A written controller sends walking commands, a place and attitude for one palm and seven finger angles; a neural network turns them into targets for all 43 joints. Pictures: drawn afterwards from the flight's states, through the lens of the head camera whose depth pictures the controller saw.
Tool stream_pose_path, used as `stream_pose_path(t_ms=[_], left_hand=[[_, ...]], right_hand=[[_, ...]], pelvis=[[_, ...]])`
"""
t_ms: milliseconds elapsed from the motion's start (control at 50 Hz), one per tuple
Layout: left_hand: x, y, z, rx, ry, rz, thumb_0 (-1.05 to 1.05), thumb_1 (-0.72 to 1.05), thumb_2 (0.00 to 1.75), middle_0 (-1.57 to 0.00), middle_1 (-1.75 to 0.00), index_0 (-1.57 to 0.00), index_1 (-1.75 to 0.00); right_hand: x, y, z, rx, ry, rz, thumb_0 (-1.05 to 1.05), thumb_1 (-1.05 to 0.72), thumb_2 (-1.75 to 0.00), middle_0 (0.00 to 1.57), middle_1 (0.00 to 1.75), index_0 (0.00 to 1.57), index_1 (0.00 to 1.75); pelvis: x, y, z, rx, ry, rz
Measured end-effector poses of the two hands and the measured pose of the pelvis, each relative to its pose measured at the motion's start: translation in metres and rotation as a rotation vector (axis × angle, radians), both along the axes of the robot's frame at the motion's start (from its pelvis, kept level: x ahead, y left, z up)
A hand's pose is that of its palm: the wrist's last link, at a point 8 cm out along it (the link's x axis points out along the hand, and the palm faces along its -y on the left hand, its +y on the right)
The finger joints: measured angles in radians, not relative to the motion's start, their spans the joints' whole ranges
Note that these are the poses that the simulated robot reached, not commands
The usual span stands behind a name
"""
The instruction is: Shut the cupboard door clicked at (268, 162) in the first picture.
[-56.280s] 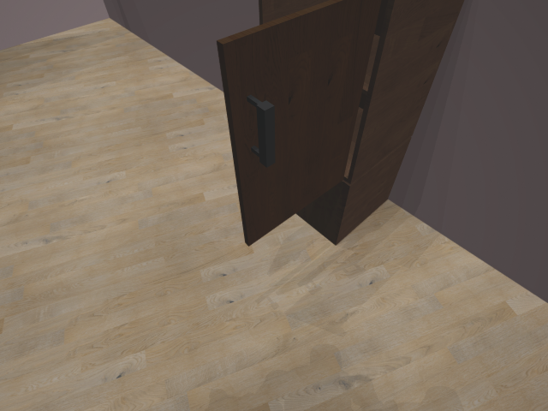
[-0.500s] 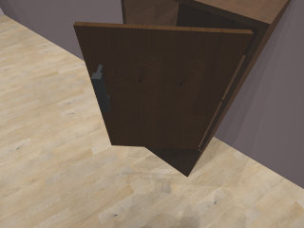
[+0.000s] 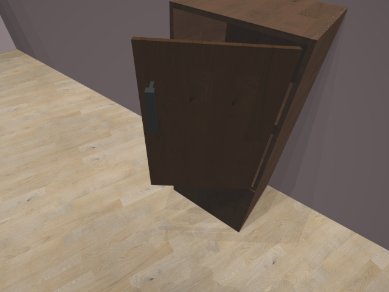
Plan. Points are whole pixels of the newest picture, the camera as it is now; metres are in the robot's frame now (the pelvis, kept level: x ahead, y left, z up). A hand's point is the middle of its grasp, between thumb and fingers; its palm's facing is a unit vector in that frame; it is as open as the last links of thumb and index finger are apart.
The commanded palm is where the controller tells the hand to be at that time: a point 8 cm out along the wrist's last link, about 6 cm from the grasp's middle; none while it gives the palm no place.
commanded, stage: come to a stop and stand still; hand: left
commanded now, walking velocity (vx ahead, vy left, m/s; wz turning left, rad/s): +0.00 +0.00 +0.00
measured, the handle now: (152, 107) +0.57 +0.15 +0.07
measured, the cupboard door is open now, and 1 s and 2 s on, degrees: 35 35 35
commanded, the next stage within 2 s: look again from close up in 1.90 s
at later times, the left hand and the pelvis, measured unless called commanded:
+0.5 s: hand out of the picture -0.07 +0.28 -0.17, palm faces +0.04 -0.97 -0.26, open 7.4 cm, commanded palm none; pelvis -0.12 +0.05 +0.00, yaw +0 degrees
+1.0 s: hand out of the picture -0.16 +0.30 -0.16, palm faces -0.01 -0.99 -0.15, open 7.4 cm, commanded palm none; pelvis -0.21 +0.11 +0.02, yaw -1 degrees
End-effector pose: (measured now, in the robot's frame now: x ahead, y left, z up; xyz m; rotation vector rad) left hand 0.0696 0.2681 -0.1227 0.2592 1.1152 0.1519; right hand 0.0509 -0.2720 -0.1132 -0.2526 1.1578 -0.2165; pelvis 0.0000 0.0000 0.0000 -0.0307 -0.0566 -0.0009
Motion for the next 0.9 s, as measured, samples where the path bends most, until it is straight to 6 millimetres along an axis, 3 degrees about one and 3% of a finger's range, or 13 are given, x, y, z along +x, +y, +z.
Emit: stream_pose_path(t_ms=[220,260,320,380,440,500,580,620,660,760,820,900], left_hand=[[-0.109,0.030,-0.014,0.006,0.179,0.079,0.01,0.90,0.90,-0.20,-0.30,-0.21,-0.30],[-0.117,0.037,-0.024,0.002,0.195,0.084,0.01,0.90,0.90,-0.20,-0.30,-0.21,-0.30],[-0.112,0.047,-0.038,-0.007,0.172,0.067,0.01,0.90,0.90,-0.20,-0.30,-0.21,-0.30],[-0.106,0.052,-0.036,-0.022,0.107,0.060,0.01,0.90,0.90,-0.20,-0.30,-0.20,-0.30],[-0.118,0.056,-0.025,-0.029,0.071,0.066,0.01,0.91,0.90,-0.20,-0.30,-0.20,-0.30],[-0.152,0.057,-0.013,-0.028,0.100,0.077,0.00,0.91,0.90,-0.20,-0.30,-0.20,-0.30],[-0.222,0.061,-0.009,0.000,0.212,0.094,0.00,0.91,0.90,-0.20,-0.30,-0.20,-0.30],[-0.253,0.066,-0.010,0.008,0.279,0.109,0.00,0.90,0.90,-0.20,-0.30,-0.21,-0.30],[-0.270,0.072,-0.010,0.014,0.308,0.120,0.01,0.90,0.90,-0.20,-0.30,-0.21,-0.30],[-0.270,0.082,-0.015,-0.012,0.228,0.100,0.01,0.90,0.90,-0.20,-0.30,-0.20,-0.30],[-0.264,0.088,-0.024,-0.058,0.184,0.092,0.01,0.90,0.90,-0.20,-0.30,-0.20,-0.30],[-0.250,0.087,-0.018,-0.101,0.167,0.054,0.01,0.91,0.90,-0.20,-0.30,-0.20,-0.30]], right_hand=[[-0.054,-0.002,0.004,-0.052,0.042,-0.024,0.00,-0.91,-0.90,0.20,0.29,0.21,0.30],[-0.067,0.000,0.002,-0.067,0.029,-0.048,0.00,-0.91,-0.90,0.20,0.29,0.21,0.30],[-0.096,0.008,-0.003,-0.089,0.034,-0.063,0.00,-0.91,-0.90,0.20,0.29,0.20,0.30],[-0.125,0.020,-0.004,-0.087,0.089,-0.057,0.00,-0.91,-0.90,0.20,0.29,0.20,0.30],[-0.140,0.033,-0.001,-0.066,0.115,-0.058,0.00,-0.91,-0.90,0.20,0.29,0.20,0.30],[-0.142,0.045,0.003,-0.042,0.077,-0.058,0.00,-0.91,-0.90,0.20,0.29,0.21,0.30],[-0.145,0.057,0.001,-0.003,0.005,-0.065,0.00,-0.91,-0.90,0.21,0.30,0.21,0.30],[-0.154,0.063,0.001,0.008,0.001,-0.065,0.00,-0.91,-0.90,0.21,0.30,0.21,0.30],[-0.171,0.068,0.002,0.016,0.008,-0.074,0.00,-0.91,-0.90,0.21,0.30,0.21,0.30],[-0.232,0.090,-0.001,0.026,0.094,-0.091,0.00,-0.91,-0.90,0.20,0.29,0.20,0.30],[-0.270,0.112,-0.011,0.026,0.166,-0.085,0.00,-0.91,-0.90,0.20,0.29,0.20,0.30],[-0.319,0.146,-0.008,0.067,0.264,-0.118,0.00,-0.91,-0.90,0.20,0.29,0.20,0.30]], pelvis=[[-0.046,0.016,-0.001,-0.015,-0.029,0.012],[-0.052,0.023,-0.008,-0.027,-0.040,0.004],[-0.067,0.033,-0.017,-0.029,-0.054,0.001],[-0.085,0.040,-0.017,-0.029,-0.052,0.005],[-0.101,0.045,-0.008,-0.026,-0.039,0.004],[-0.116,0.050,0.002,-0.024,-0.029,-0.009],[-0.144,0.056,0.004,0.007,-0.014,-0.034],[-0.160,0.061,0.005,0.000,-0.024,-0.029],[-0.170,0.065,0.006,0.000,-0.021,-0.026],[-0.186,0.082,0.006,0.015,-0.003,-0.013],[-0.199,0.098,-0.002,0.012,0.013,0.001],[-0.210,0.108,0.006,0.023,0.022,-0.012]])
